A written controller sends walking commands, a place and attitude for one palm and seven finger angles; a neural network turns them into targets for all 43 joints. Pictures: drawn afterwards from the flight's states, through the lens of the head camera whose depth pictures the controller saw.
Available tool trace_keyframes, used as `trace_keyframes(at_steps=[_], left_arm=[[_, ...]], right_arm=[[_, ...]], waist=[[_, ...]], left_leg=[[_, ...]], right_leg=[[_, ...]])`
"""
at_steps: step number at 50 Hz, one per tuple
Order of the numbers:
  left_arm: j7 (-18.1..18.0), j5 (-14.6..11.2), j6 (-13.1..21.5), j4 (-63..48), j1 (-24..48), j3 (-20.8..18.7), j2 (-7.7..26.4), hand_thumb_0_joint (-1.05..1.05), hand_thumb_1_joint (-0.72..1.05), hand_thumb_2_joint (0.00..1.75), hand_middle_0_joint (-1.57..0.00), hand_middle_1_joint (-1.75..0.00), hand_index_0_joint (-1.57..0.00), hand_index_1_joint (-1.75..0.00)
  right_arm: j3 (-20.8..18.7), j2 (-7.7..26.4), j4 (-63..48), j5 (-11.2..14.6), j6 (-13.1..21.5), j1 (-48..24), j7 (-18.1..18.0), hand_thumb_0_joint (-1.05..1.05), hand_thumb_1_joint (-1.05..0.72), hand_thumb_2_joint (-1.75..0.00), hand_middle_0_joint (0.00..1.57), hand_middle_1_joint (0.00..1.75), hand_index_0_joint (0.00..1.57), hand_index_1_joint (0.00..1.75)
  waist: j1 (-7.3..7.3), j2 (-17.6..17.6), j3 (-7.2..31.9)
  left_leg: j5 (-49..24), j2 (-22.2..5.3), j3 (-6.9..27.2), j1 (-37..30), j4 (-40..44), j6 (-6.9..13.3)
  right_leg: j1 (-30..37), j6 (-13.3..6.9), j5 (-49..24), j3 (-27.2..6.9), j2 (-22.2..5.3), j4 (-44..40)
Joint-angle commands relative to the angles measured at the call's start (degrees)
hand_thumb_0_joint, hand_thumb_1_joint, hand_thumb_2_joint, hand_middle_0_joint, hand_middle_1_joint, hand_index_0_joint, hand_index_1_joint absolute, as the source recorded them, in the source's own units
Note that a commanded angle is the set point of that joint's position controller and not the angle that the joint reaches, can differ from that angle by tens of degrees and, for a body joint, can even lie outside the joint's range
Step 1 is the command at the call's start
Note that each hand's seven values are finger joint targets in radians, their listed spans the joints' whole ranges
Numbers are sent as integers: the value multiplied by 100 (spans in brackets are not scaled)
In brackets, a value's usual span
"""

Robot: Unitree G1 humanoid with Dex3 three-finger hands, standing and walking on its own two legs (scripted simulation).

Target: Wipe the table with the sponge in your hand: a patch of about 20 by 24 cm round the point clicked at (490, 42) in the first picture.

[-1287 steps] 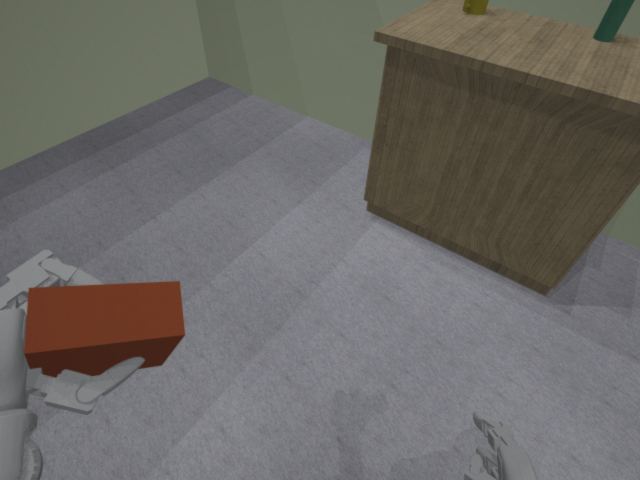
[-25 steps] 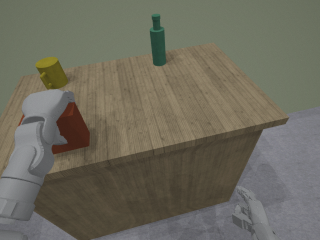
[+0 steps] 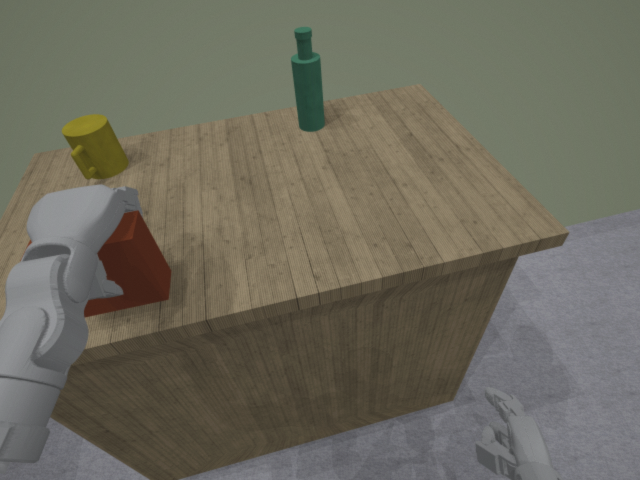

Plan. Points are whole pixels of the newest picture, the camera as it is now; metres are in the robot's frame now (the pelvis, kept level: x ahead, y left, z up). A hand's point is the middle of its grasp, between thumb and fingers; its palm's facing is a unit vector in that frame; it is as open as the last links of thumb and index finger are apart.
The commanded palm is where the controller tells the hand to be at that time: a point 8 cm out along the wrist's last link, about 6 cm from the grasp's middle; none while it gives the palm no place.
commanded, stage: move the sponge above the wiping area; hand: left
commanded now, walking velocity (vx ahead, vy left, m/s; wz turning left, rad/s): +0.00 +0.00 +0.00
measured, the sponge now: (112, 276) +0.29 +0.32 +0.11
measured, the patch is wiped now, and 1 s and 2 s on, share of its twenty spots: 0.00 0.00 0.00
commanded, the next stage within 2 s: lower the sponge onto the table in 1.88 s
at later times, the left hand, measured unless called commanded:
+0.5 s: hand (120, 239) +0.31 +0.29 +0.17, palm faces +0.07 -0.01 -1.00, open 9.7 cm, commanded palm +0.27 +0.32 +0.25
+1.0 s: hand (116, 233) +0.32 +0.30 +0.17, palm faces +0.08 +0.00 -1.00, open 9.7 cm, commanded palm +0.28 +0.32 +0.25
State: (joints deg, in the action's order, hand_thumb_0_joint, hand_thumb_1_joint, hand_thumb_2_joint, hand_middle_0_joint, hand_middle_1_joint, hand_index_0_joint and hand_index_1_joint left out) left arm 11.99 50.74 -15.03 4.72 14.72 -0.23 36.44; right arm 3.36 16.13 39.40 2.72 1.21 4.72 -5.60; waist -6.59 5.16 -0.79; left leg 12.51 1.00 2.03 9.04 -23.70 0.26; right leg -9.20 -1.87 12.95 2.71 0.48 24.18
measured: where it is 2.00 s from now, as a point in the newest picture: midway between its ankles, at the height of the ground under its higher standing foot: outside the picture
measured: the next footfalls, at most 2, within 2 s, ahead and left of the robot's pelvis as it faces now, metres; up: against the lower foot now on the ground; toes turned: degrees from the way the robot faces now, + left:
none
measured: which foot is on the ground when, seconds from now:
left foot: down 0.00-1.00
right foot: down 0.00-1.00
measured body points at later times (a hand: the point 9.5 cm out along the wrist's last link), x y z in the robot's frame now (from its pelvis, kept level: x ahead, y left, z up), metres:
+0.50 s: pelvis +0.00 +0.00 +0.00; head -0.01 -0.03 +0.45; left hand +0.30 +0.29 +0.22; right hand +0.22 -0.21 -0.09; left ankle +0.00 +0.12 -0.74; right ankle +0.00 -0.10 -0.74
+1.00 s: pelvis +0.00 +0.00 +0.00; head -0.01 -0.03 +0.45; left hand +0.31 +0.30 +0.22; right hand +0.23 -0.21 -0.08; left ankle +0.00 +0.12 -0.74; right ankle +0.00 -0.10 -0.74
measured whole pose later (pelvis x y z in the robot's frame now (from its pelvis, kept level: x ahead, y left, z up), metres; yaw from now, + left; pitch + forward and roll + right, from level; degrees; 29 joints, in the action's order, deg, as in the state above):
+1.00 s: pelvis +0.00 +0.00 +0.00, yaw -1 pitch -2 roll +0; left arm 9.2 51.8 -13.8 5.7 18.3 1.6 35.5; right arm 3.8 15.0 39.0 2.6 1.9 3.6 -5.2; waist -7.0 4.3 -0.9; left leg 12.0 0.8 1.6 8.5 -22.9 0.0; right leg -9.0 -2.1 12.5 2.2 0.7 23.8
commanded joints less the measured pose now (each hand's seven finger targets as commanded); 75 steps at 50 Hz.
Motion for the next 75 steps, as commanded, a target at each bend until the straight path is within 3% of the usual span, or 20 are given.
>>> trace_keyframes(at_steps=[1, 6, 12, 18, 23, 24, 28, 32, 37, 42, 43, 48, 50, 57, 62, 64, 67, 68, 73, 75], left_arm=[[-716, 204, -79, -970, 2391, -1732, 2338, 0, 10, 130, -120, -160, -120, -160], [-548, 138, -676, -421, 1979, -1276, 1917, 0, 10, 130, -120, -160, -120, -160], [258, 202, -905, -241, 2394, -348, 1461, 0, 10, 130, -120, -160, -120, -160], [37, 290, 222, -1677, 2917, -1081, 2162, 0, 10, 130, -120, -160, -120, -160], [-802, 251, 158, -1309, 2690, -1969, 2554, 0, 10, 130, -120, -160, -120, -160], [-927, 265, -10, -1070, 2816, -1607, 2139, 0, 10, 130, -120, -160, -120, -160], [-1057, 184, -761, -565, 2504, -1407, 1927, 0, 10, 130, -120, -160, -120, -160], [-409, 159, -1310, -217, 2052, -694, 1463, 0, 10, 130, -120, -160, -120, -160], [283, 191, -1067, -884, 2421, 45, 1030, 0, 10, 130, -120, -160, -120, -160], [85, 442, -175, -1344, 3044, -841, 1989, 0, 10, 130, -120, -160, -120, -160], [-88, 456, -25, -1573, 3289, -1184, 2349, 0, 10, 130, -120, -160, -120, -160], [-883, 354, 2, -1263, 3178, -1764, 2484, 0, 10, 130, -120, -160, -120, -160], [-1010, 323, -351, -565, 2897, -1513, 2133, 0, 10, 130, -120, -160, -120, -160], [1, 122, -1379, -105, 1789, -475, 1333, 0, 10, 130, -120, -160, -120, -160], [483, 236, -809, -863, 2498, -228, 1445, 0, 10, 130, -120, -160, -120, -160], [394, 309, -284, -1593, 2999, -534, 1844, 0, 10, 130, -120, -160, -120, -160], [-87, 378, 256, -1453, 3084, -1135, 2157, 0, 10, 130, -120, -160, -120, -160], [-309, 341, 379, -1767, 3183, -1533, 2525, 0, 10, 130, -120, -160, -120, -160], [-1125, 297, -84, -840, 3430, -1621, 2316, 0, 10, 130, -120, -160, -120, -160], [-1174, 279, -538, -145, 2929, -1450, 2104, 0, 10, 130, -120, -160, -120, -160]], right_arm=[[-239, 543, -826, -38, 313, -1008, 53, 0, -90, -90, 20, 30, 20, 30], [-247, 626, -827, 27, 153, -1194, 164, 0, -90, -90, 20, 30, 20, 30], [-219, 685, -1013, 122, 100, -1185, 29, 0, -90, -90, 20, 30, 20, 30], [-201, 527, -1134, 13, 409, -981, -92, 0, -90, -90, 20, 30, 20, 30], [-235, 538, -885, -39, 384, -986, 57, 0, -90, -90, 20, 30, 20, 30], [-204, 470, -869, -33, 362, -1017, 106, 0, -90, -90, 20, 30, 20, 30], [-231, 577, -808, 44, 187, -1339, 232, 0, -90, -90, 20, 30, 20, 30], [-225, 651, -929, 110, 10, -1383, 202, 0, -90, -90, 20, 30, 20, 30], [-174, 606, -1160, 152, 126, -1349, 70, 0, -90, -90, 20, 30, 20, 30], [-170, 537, -1043, 8, 329, -1044, -102, 0, -90, -90, 20, 30, 20, 30], [-167, 571, -994, -21, 378, -1037, -112, 0, -90, -90, 20, 30, 20, 30], [-214, 497, -855, -20, 381, -1082, 49, 0, -90, -90, 20, 30, 20, 30], [-227, 487, -729, -9, 297, -1081, 127, 0, -90, -90, 20, 30, 20, 30], [-233, 679, -1046, 132, -31, -1332, 202, 0, -90, -90, 20, 30, 20, 30], [-181, 646, -1183, 135, 123, -1219, 12, 0, -90, -90, 20, 30, 20, 30], [-139, 542, -1242, 49, 314, -1069, -65, 0, -90, -90, 20, 30, 20, 30], [-193, 497, -1034, -24, 403, -877, -175, 0, -90, -90, 20, 30, 20, 30], [-210, 552, -1017, -46, 479, -835, -160, 0, -90, -90, 20, 30, 20, 30], [-247, 530, -755, 18, 399, -984, 64, 0, -90, -90, 20, 30, 20, 30], [-255, 549, -664, 17, 284, -1028, 144, 0, -90, -90, 20, 30, 20, 30]], waist=[[-173, 241, 1767], [-111, 45, 1497], [244, -507, 1175], [42, 134, 2102], [-247, 470, 1681], [-210, 385, 1644], [-286, 194, 1693], [-70, -377, 1453], [202, -445, 1471], [80, -209, 1649], [23, 163, 1755], [-257, 625, 1943], [-224, 397, 1738], [1, -595, 1451], [243, -479, 1538], [161, -130, 2003], [62, -66, 1740], [-28, 357, 1957], [-162, 636, 1807], [-231, 316, 1787]], left_leg=[[-1917, 183, -93, -142, 201, 75], [-1619, 147, -175, 36, 258, 46], [-806, 142, -168, -9, 295, 194], [-1236, 166, -17, -572, 130, 249], [-1801, 133, -2, -224, 242, 61], [-1841, 142, -61, -100, 279, 16], [-1667, 123, -147, -26, 363, -33], [-1252, 134, -216, 103, 381, 77], [-897, 146, -131, -200, 311, 227], [-1042, 159, -27, -384, 281, 241], [-1083, 147, -11, -461, 260, 219], [-1822, 174, -63, -320, 289, 43], [-1974, 152, -140, -134, 293, -17], [-1438, 137, -252, 81, 249, 135], [-1020, 168, -157, -228, 189, 272], [-1253, 206, -97, -517, 100, 321], [-1360, 188, -41, -447, 190, 226], [-1416, 158, -14, -534, 186, 206], [-1890, 155, -92, -273, 264, -11], [-2007, 138, -174, -60, 303, -39]], right_leg=[[893, -191, -1407, -267, 12, -209], [789, -128, -1349, -264, -2, -264], [242, 8, -621, -159, 17, -405], [548, -117, -756, -270, 61, -270], [679, -259, -1039, -294, 89, -235], [720, -245, -1053, -217, 46, -208], [927, -219, -1102, -350, 37, -251], [739, -62, -1018, -214, 17, -303], [308, -15, -626, -123, 45, -345], [353, -103, -484, -159, 82, -333], [424, -149, -486, -244, 91, -346], [903, -282, -1121, -366, 95, -269], [937, -255, -1349, -316, 56, -255], [762, -4, -1477, -190, -6, -249], [321, 18, -839, -155, 32, -315], [457, -40, -823, -193, 13, -223], [353, -125, -743, -159, 96, -284], [488, -180, -778, -254, 102, -277], [749, -287, -1164, -340, 93, -299], [1003, -241, -1471, -315, 36, -244]])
